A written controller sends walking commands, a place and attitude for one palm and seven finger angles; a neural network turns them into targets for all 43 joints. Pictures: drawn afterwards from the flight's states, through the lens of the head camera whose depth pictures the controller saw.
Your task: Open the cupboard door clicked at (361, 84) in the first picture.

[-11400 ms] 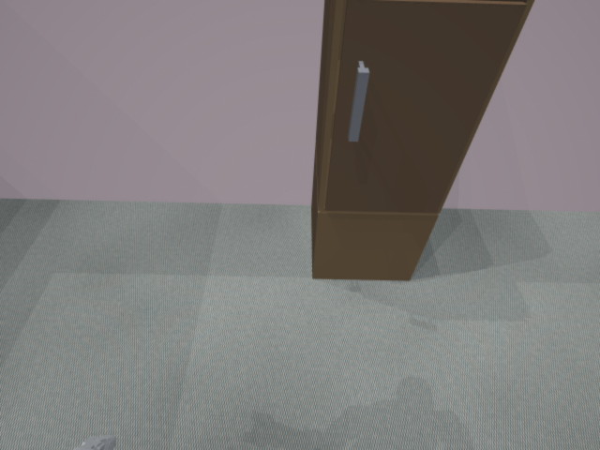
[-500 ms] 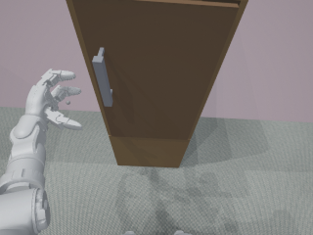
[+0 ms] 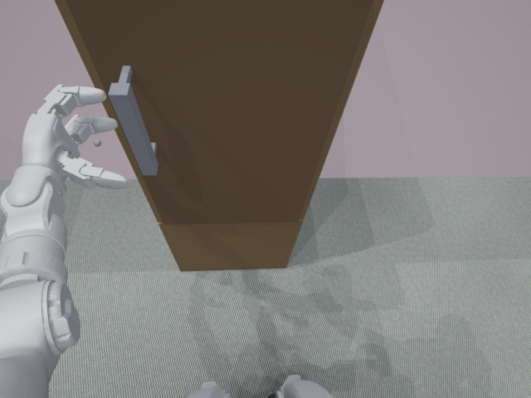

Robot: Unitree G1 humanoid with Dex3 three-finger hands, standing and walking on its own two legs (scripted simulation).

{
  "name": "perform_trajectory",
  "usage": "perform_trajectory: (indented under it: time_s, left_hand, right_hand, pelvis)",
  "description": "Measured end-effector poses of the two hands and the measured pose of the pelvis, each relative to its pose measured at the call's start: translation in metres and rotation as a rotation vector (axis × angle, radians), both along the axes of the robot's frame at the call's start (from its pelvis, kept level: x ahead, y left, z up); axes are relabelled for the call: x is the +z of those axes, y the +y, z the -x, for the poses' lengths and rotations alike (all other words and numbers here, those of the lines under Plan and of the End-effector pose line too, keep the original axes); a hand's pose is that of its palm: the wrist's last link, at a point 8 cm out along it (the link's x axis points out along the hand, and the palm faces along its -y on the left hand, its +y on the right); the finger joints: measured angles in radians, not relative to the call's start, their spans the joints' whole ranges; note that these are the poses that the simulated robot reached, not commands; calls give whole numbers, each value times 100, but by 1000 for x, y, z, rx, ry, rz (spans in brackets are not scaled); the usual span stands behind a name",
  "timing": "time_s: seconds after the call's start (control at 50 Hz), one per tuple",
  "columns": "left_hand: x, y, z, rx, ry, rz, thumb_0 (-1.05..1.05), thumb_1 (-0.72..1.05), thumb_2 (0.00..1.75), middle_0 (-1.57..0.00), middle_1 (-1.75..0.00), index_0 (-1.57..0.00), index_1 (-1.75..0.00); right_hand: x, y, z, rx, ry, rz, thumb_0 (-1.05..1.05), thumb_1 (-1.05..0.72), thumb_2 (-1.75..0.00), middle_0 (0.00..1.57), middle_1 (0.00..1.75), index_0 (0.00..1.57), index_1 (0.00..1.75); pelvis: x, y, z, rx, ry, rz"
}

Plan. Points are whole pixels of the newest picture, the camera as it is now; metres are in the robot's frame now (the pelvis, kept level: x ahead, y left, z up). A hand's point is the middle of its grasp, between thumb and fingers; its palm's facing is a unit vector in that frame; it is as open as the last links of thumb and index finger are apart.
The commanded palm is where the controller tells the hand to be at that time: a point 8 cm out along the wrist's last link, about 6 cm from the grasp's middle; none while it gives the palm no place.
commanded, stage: move the hooked fingers beside the handle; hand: left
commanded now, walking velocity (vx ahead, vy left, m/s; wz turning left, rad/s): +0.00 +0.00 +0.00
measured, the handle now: (139, 125) +0.51 +0.17 +0.09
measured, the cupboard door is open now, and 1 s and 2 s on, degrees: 0 0 0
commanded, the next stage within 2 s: slide the fingers in behind the handle in 0.64 s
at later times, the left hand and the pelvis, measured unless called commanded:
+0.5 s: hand (89, 154) +0.45 +0.23 +0.09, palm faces -0.02 -1.00 +0.00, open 14.0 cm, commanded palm +0.43 +0.28 +0.09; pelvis +0.00 +0.00 +0.00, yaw +1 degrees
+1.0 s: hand (100, 150) +0.46 +0.22 +0.09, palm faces -0.03 -1.00 +0.01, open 14.0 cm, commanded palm +0.43 +0.26 +0.09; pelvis +0.00 +0.01 +0.00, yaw +0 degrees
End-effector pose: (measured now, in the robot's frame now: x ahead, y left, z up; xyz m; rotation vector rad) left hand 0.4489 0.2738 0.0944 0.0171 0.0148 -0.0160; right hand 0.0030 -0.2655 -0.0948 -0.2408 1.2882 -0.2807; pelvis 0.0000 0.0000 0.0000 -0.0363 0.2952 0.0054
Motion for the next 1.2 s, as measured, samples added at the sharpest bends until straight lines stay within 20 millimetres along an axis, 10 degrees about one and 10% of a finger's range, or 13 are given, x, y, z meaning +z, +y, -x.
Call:
perform_trajectory:
  time_s: [0.5,0.9,1.2]
  left_hand:
    - [-6,10,16,-3,15,16,-1,-50,30,-30,-120,-30,-120]
    - [-4,4,3,-10,0,13,-1,-50,30,-30,-120,-30,-120]
    - [-7,-15,16,0,-8,21,-1,-50,30,-30,-120,-30,-120]
  right_hand:
    - [3,-1,-55,76,-109,12,0,-91,-90,21,30,21,30]
    - [-2,10,-10,10,5,-13,0,-91,-90,21,30,21,30]
    - [-2,13,-33,43,-81,-26,0,-91,-90,21,30,21,30]
  pelvis:
    - [0,-1,-2,24,-14,6]
    - [0,5,-4,10,-1,11]
    - [0,7,0,16,-27,8]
